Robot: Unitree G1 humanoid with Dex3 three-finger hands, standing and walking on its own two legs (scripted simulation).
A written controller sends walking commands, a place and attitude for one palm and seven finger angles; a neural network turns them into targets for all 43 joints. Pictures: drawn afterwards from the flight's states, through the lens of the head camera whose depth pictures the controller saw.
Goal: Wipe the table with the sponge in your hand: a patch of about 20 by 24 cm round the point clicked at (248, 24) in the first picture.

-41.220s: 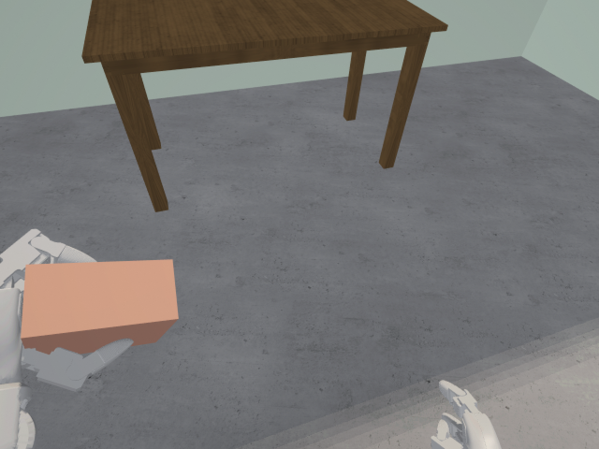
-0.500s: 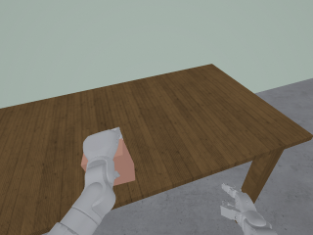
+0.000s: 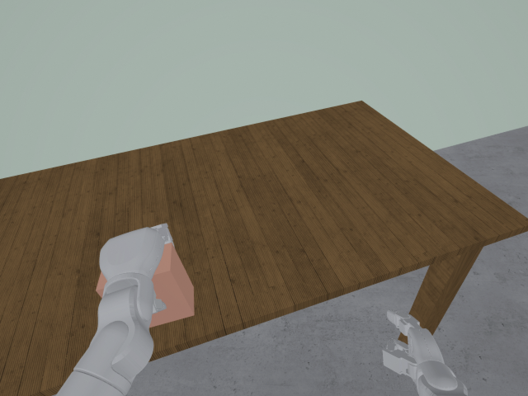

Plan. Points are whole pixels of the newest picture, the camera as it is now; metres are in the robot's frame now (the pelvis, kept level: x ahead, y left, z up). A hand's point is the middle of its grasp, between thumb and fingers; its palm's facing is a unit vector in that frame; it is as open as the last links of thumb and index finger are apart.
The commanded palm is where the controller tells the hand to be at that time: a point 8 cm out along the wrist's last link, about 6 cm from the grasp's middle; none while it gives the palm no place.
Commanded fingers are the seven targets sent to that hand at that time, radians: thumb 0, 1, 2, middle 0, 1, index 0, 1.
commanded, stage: wipe forward along the middle lane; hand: left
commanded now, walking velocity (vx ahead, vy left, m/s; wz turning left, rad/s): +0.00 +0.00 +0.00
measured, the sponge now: (155, 295) +0.26 +0.23 +0.02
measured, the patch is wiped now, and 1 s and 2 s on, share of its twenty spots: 0.90 0.90 0.90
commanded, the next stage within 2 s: slide back across to the first lane in 1.58 s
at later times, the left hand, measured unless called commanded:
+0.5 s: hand (146, 253) +0.31 +0.25 +0.07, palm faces -0.01 -0.07 -1.00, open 10.3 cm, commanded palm +0.29 +0.25 +0.11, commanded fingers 0.00 0.10 1.30 -1.20 -1.60 -1.20 -1.60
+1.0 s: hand (144, 232) +0.36 +0.28 +0.07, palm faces -0.05 -0.04 -1.00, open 10.3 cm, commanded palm +0.34 +0.27 +0.11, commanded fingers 0.00 0.10 1.30 -1.20 -1.60 -1.20 -1.60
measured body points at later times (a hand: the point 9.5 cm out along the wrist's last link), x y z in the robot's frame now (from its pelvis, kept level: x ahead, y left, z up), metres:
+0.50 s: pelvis +0.00 +0.00 +0.00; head -0.03 -0.03 +0.45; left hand +0.31 +0.25 +0.12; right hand +0.21 -0.22 -0.10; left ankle +0.02 +0.14 -0.74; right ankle -0.02 -0.08 -0.74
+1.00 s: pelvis +0.00 +0.01 +0.00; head -0.01 -0.01 +0.45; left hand +0.36 +0.28 +0.12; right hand +0.17 -0.23 -0.12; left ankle +0.02 +0.14 -0.74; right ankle -0.02 -0.08 -0.74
